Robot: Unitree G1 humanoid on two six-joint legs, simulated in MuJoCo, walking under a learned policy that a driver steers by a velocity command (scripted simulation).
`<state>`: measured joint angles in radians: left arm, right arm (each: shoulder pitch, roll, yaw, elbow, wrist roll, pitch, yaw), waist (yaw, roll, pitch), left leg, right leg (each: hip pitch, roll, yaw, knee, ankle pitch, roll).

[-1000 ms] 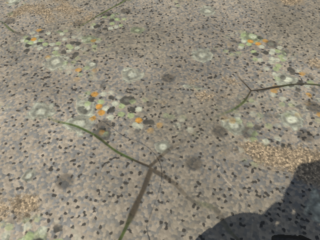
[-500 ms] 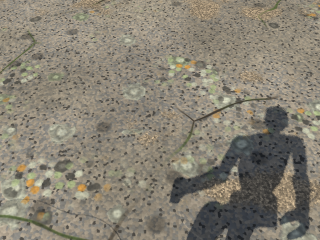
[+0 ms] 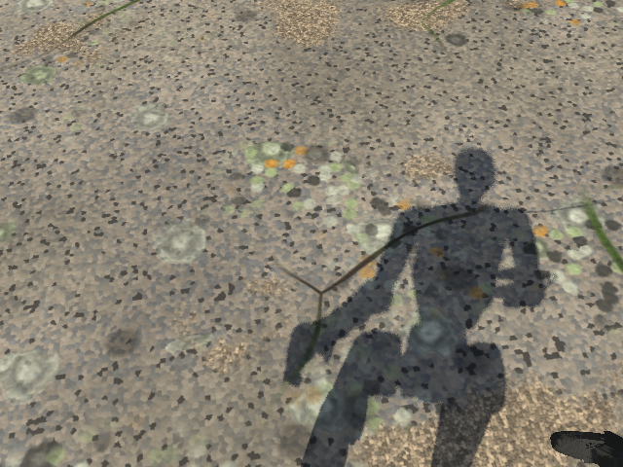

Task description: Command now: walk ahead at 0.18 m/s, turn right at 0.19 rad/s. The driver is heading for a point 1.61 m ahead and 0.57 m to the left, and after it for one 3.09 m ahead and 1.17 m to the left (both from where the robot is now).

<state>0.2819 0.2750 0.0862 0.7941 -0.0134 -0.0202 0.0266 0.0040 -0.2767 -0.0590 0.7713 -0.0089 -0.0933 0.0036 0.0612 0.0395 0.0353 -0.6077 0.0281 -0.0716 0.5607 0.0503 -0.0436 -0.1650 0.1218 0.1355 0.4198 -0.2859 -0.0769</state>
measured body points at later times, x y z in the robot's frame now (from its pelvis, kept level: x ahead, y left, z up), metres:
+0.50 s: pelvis +0.10 +0.00 -0.01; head +0.13 -0.01 +0.44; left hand +0.17 +0.30 -0.11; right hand +0.28 -0.26 -0.12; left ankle +0.17 +0.12 -0.73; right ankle +0.14 -0.12 -0.74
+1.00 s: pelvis +0.09 +0.03 +0.00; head +0.12 +0.07 +0.44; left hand +0.07 +0.36 -0.12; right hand +0.38 -0.13 -0.08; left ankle +0.05 +0.12 -0.74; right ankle +0.13 -0.11 -0.66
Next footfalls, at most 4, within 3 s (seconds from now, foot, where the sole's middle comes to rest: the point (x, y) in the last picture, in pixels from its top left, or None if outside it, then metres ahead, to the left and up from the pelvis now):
0.06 left None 0.22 0.12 -0.78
0.44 right None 0.18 -0.11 -0.78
0.88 left None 0.09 0.14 -0.78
1.32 right None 0.22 -0.04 -0.78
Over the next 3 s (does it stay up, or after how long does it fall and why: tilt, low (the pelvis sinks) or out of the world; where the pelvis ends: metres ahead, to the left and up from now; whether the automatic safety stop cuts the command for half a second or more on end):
stays up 0.88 0.42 0.00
